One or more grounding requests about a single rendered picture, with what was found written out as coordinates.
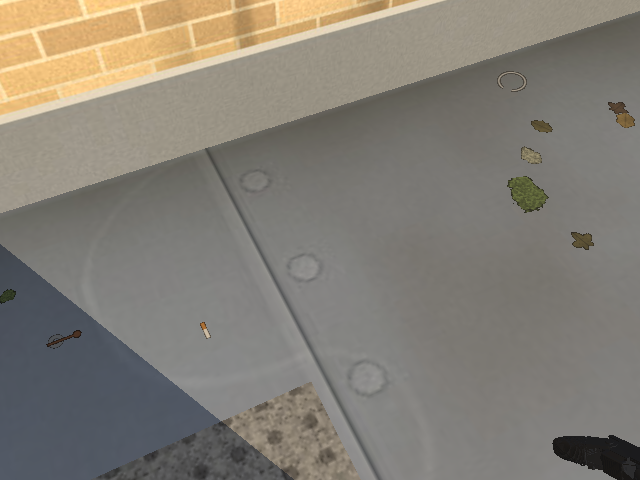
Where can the robot right hand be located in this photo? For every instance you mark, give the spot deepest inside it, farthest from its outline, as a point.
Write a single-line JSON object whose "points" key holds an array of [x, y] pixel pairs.
{"points": [[616, 457]]}

